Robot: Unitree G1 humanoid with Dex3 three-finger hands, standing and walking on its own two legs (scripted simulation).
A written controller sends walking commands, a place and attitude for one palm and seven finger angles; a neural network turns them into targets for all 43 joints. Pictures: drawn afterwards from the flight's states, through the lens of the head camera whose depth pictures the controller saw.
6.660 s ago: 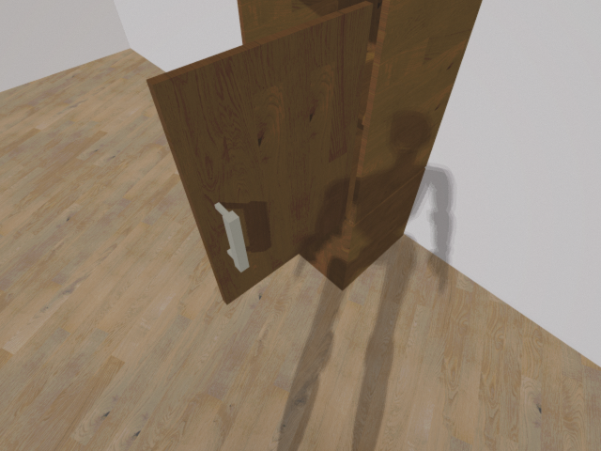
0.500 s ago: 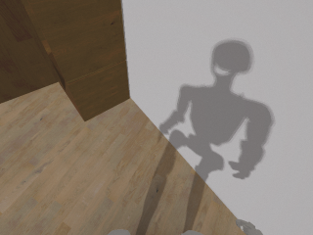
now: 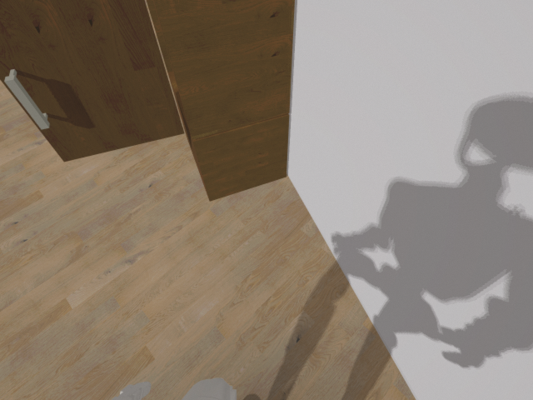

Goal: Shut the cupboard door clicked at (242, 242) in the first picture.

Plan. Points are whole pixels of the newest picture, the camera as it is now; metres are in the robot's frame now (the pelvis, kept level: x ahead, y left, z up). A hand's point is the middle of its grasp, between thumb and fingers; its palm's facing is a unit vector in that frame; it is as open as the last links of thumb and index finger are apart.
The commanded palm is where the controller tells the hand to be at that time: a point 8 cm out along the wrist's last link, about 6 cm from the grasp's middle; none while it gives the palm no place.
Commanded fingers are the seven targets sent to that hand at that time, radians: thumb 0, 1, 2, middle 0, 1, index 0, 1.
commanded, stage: turn to face it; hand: left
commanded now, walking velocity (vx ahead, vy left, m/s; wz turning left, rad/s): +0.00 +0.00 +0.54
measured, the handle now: (29, 99) +0.84 +0.69 -0.08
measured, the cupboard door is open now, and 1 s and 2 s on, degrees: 87 87 87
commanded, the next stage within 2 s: take the last steps up to it in 0.48 s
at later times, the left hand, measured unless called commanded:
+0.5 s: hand out of the picture +0.04 +0.21 -0.17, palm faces +0.25 -0.92 -0.30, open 7.4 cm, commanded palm none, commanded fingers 0.00 0.90 0.90 -0.20 -0.30 -0.20 -0.30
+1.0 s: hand out of the picture -0.06 +0.19 -0.19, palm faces +0.44 -0.87 -0.22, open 7.4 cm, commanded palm none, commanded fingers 0.00 0.90 0.90 -0.20 -0.30 -0.20 -0.30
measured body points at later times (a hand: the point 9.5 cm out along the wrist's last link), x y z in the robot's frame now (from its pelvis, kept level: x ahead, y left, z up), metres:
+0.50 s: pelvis +0.01 -0.02 -0.01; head +0.06 -0.03 +0.43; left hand +0.03 +0.26 -0.14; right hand +0.15 -0.24 -0.17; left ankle -0.01 +0.12 -0.74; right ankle +0.03 -0.13 -0.74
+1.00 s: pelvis +0.05 +0.02 -0.01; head +0.08 +0.05 +0.44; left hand -0.09 +0.24 -0.17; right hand +0.25 -0.17 -0.14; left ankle +0.01 +0.12 -0.74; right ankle +0.03 -0.12 -0.70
